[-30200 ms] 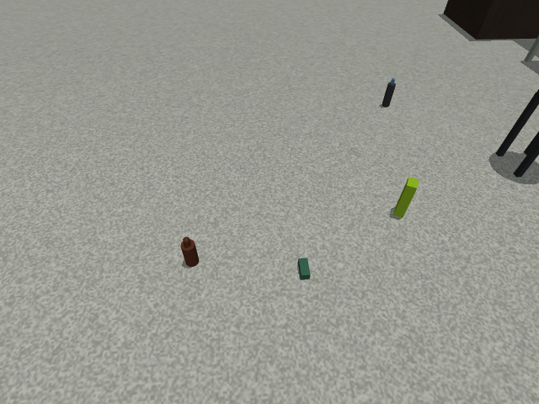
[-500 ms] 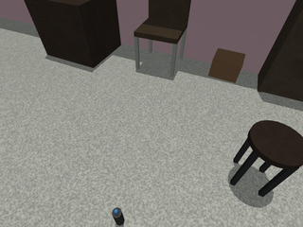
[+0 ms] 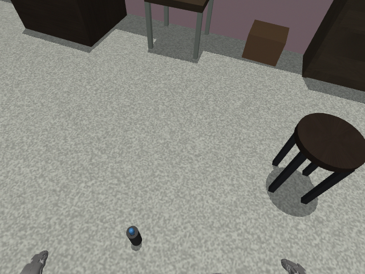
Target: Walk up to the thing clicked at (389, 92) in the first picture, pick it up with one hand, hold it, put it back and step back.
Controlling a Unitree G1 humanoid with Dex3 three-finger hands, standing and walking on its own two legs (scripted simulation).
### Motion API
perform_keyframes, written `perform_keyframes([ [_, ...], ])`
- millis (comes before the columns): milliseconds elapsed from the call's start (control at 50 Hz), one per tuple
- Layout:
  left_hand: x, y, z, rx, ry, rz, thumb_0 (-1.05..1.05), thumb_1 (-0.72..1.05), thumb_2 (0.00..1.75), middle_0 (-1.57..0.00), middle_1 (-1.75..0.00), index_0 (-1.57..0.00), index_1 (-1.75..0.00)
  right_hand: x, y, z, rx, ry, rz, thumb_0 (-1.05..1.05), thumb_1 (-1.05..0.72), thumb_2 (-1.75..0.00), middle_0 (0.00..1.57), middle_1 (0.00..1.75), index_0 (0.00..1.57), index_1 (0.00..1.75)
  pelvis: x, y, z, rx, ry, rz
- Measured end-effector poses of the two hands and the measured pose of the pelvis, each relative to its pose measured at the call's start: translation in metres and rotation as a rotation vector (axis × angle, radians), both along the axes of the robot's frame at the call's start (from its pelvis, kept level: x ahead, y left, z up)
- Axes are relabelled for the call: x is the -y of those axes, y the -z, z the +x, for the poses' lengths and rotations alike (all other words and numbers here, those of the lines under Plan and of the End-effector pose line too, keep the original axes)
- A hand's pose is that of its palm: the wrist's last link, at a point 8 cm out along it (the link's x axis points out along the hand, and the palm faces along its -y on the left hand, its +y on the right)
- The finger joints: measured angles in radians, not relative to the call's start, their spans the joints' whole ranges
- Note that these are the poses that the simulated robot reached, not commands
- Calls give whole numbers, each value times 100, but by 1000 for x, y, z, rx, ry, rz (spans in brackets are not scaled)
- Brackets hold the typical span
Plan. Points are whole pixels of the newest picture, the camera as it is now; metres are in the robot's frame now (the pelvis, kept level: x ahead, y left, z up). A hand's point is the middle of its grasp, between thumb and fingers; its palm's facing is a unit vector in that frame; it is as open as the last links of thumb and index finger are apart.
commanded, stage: go down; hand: left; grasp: from the side
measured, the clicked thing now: (134, 235) +0.36 +0.19 -0.63
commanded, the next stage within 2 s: none
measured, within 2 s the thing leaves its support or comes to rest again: neither
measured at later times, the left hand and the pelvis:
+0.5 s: hand out of the picture +0.15 +0.28 -0.16, palm faces +0.09 -0.95 -0.29, open 17.4 cm; pelvis +0.00 +0.01 -0.05, yaw +1 degrees
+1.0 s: hand (60, 259) +0.23 +0.32 -0.25, palm faces +0.10 -0.97 -0.21, open 17.4 cm; pelvis -0.05 +0.00 -0.17, yaw -1 degrees
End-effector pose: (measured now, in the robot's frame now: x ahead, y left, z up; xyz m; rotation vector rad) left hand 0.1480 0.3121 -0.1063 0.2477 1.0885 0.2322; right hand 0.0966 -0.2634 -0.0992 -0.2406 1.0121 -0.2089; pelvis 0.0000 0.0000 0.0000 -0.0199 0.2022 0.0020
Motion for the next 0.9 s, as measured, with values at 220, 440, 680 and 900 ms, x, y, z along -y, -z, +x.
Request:
perform_keyframes([
  [220,-5,18,-12,40,-3,-7,0,-45,5,-8,-8,-8,-8,-13,8,48,148,-66,-42,1,-89,-90,20,30,20,30,-5,27,0,-59,-9,-16],
  [440,-12,22,-15,53,-12,-12,0,-54,3,-9,-7,-8,-7,-27,9,74,256,-114,-54,1,-88,-90,20,30,20,30,-7,43,0,-93,-18,-30],
  [680,-22,41,-25,109,-13,-25,0,-52,3,-8,-5,-8,-5,-24,40,59,243,-139,-52,1,-90,-90,20,30,20,30,-4,70,-14,-150,-16,-30],
  [900,-50,100,28,381,64,-57,-1,-54,5,-7,-7,-7,-7,-2,120,43,188,-188,-109,1,-92,-91,20,30,20,30,2,145,-40,-271,-12,-28],
])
